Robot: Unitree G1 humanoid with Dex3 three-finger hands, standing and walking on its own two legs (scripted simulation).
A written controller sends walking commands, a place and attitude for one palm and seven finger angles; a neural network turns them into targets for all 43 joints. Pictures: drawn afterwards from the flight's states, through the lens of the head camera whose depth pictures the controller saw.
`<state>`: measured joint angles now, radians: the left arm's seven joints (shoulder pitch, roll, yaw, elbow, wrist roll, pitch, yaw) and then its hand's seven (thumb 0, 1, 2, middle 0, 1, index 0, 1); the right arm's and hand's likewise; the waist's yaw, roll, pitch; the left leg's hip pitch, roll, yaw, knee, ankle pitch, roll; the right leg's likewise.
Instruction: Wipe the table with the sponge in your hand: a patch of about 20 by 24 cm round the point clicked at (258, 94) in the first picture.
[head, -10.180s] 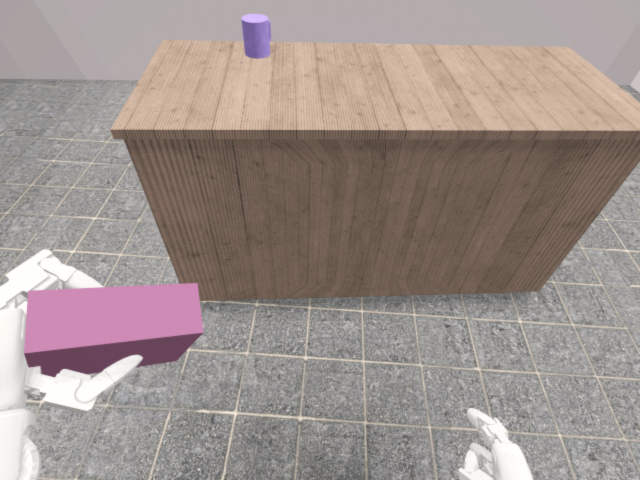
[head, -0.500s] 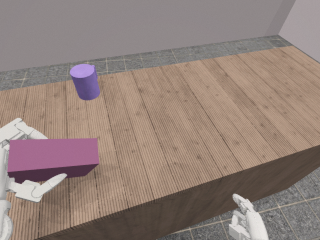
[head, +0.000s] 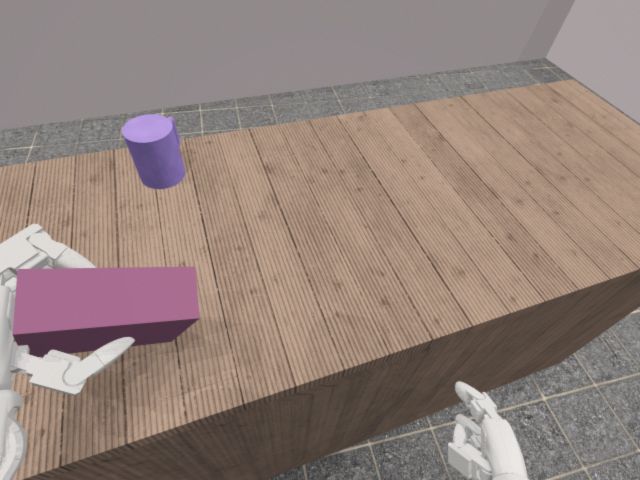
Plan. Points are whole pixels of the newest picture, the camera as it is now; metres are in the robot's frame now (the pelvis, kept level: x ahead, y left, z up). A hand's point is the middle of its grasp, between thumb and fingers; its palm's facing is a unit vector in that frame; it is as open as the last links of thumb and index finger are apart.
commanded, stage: shuffle to correct the standing spot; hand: left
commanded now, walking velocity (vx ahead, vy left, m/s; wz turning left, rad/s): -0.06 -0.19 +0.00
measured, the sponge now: (136, 310) +0.24 +0.21 +0.13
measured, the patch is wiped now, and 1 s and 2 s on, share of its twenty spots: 0.00 0.00 0.00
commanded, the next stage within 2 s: come to a stop and stand still in 0.48 s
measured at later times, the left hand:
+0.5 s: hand (151, 322) +0.22 +0.18 +0.15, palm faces +0.30 -0.86 -0.40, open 9.4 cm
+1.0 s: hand (102, 369) +0.19 +0.22 +0.12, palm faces +0.23 -0.89 -0.38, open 9.5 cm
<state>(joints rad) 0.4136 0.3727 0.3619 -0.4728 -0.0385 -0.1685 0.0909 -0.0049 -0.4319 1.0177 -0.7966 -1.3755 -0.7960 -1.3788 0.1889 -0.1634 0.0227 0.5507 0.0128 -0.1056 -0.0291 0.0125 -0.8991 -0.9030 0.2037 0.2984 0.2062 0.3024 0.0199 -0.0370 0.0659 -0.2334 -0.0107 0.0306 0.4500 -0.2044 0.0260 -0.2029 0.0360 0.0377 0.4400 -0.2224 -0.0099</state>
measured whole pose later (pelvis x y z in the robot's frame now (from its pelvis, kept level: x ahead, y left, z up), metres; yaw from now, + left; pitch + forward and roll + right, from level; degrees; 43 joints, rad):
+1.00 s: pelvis -0.03 +0.00 -0.01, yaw -1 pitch -1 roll -1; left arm 0.49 0.33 0.27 -0.43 -0.02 -0.17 0.04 0.00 -0.43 1.02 -0.80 -1.38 -0.79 -1.38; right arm 0.22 -0.22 0.00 0.58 0.01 -0.15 -0.03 0.01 -0.90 -0.90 0.20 0.30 0.20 0.30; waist 0.02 -0.01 0.06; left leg -0.30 0.01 0.06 0.53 -0.23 0.03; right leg -0.27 0.06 0.05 0.48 -0.20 -0.02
